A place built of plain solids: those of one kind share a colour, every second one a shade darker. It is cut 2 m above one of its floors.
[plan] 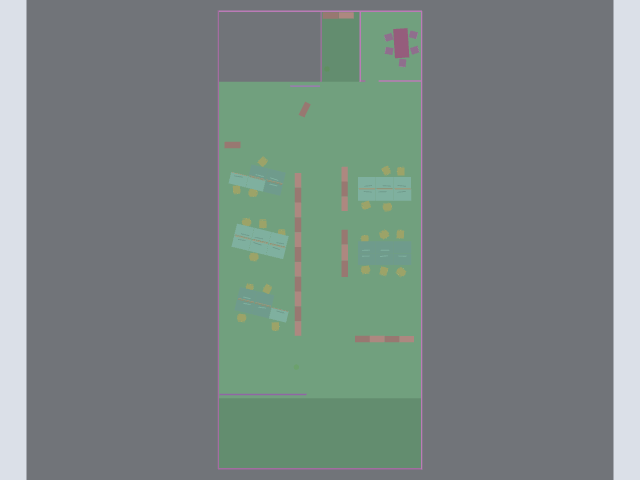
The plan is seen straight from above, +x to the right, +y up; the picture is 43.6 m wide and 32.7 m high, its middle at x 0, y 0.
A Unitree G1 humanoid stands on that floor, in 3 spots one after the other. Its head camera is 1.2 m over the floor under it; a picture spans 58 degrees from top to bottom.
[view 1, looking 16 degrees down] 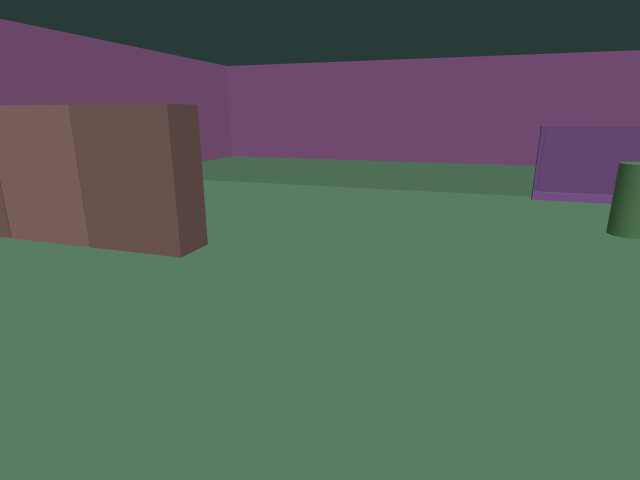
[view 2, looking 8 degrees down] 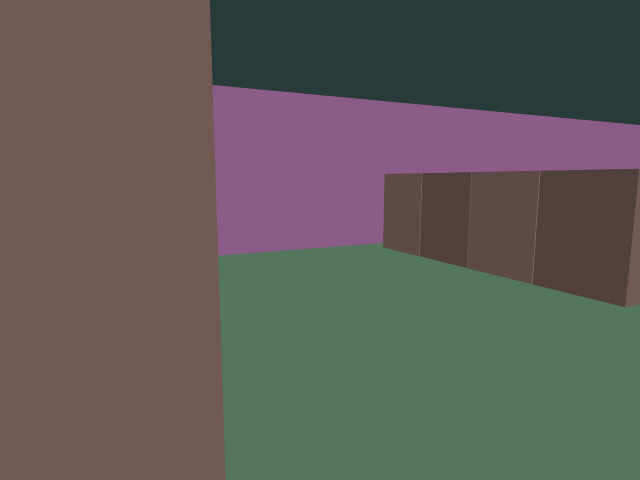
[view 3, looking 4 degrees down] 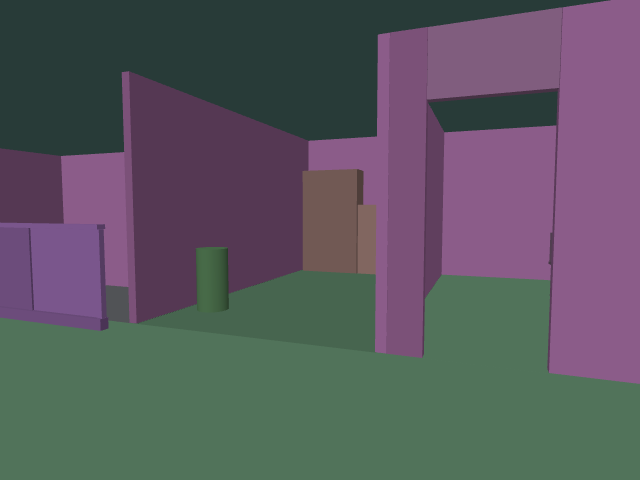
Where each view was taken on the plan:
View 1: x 0.11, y -3.47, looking -72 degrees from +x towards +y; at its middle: floor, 4.35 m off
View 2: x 0.09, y -2.21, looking -26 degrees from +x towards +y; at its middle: wall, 7.63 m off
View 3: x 3.54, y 7.28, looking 111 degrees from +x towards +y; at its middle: cabinet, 8.36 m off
